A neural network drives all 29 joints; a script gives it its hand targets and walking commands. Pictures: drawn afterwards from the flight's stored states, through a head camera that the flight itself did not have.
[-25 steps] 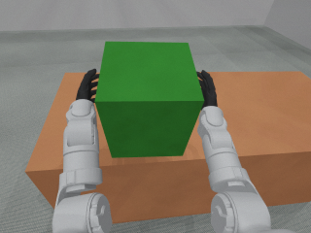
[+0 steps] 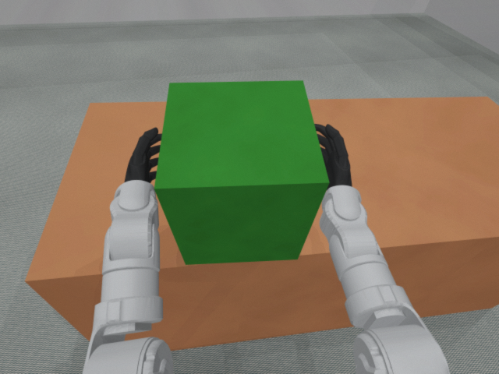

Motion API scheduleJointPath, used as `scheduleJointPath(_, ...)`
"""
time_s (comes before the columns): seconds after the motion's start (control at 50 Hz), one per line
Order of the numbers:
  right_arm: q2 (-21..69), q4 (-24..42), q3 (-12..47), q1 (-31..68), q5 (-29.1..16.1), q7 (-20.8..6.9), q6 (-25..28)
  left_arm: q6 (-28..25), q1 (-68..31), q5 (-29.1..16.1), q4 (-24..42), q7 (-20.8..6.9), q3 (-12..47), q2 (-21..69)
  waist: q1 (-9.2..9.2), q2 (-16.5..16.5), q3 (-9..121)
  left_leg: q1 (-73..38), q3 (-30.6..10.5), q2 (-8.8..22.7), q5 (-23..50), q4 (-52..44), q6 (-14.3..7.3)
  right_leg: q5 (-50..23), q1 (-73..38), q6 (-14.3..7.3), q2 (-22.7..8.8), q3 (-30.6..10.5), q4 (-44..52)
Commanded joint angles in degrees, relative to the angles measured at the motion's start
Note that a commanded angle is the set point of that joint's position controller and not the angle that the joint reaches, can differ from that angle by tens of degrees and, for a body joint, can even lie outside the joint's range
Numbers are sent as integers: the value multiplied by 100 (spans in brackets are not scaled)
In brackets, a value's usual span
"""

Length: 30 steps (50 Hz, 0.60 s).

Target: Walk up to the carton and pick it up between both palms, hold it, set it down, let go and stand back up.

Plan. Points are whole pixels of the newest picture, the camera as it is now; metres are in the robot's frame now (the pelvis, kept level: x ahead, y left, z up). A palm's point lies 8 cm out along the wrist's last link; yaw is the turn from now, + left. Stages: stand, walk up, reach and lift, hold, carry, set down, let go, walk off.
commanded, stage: set down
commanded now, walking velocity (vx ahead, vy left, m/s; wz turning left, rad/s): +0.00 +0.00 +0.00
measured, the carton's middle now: (239, 179) +0.40 +0.00 +0.09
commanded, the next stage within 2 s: none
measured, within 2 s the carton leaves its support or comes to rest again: neither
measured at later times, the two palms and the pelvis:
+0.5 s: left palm (150, 180) +0.39 +0.14 +0.11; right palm (333, 179) +0.37 -0.16 +0.12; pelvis +0.00 +0.01 +0.00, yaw -1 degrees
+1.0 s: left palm (161, 187) +0.41 +0.13 +0.07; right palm (334, 185) +0.38 -0.17 +0.09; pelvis +0.01 +0.01 +0.00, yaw -2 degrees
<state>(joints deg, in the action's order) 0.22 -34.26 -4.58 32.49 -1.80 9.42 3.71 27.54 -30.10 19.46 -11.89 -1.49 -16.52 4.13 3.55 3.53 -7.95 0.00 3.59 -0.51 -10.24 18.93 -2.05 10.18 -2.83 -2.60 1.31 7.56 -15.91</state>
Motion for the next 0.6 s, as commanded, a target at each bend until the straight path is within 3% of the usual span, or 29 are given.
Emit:
scheduleJointPath(0.0,2385,1574,1886,3669,136,-436,597,-420,-2973,-587,722,-742,2546,2346,-82,-217,3061,-283,-137,39,1759,-60,173,-3124,-1179,551,-167,-136,-262)
scheduleJointPath(0.04,2399,1510,1737,3691,185,-465,634,-517,-3168,-639,689,-689,2683,2411,32,-327,3216,-561,-165,79,1865,0,268,-2861,-859,481,-123,-68,-184)
scheduleJointPath(0.1,2302,1157,1399,3707,374,-550,685,-654,-3331,-597,374,-620,2662,2451,65,-516,3022,-616,-172,151,1513,-40,335,-2020,-393,384,-102,4,-37)
scheduleJointPath(0.16,2312,928,1088,3803,596,-648,756,-803,-3542,-654,13,-557,2613,2497,83,-423,3143,-779,-192,218,1349,-78,340,-1534,-34,348,-86,49,67)
scheduleJointPath(0.22,2292,470,702,3859,806,-750,801,-990,-3812,-618,-385,-496,2473,2562,99,-544,3138,-822,-168,259,1107,-130,387,-1088,204,270,-97,59,179)
scheduleJointPath(0.3,2311,-110,212,3968,1132,-900,874,-1221,-4003,-495,-1013,-440,2101,2596,-16,-465,2982,-702,-118,295,973,-264,368,-753,353,256,-83,99,262)
scheduleJointPath(0.44,2533,-706,18,3998,1203,-1023,985,-1610,-4138,-335,-1550,-346,1776,2737,-137,-549,3162,-724,-8,262,1690,-204,391,-1546,-10,315,-43,29,209)
scheduleJointPath(0.58,2733,-740,315,3971,1155,-1044,1106,-1949,-4295,-380,-1459,-262,1890,2848,-137,-513,3722,-746,3,239,2550,-12,435,-2707,-464,377,-13,-45,7)
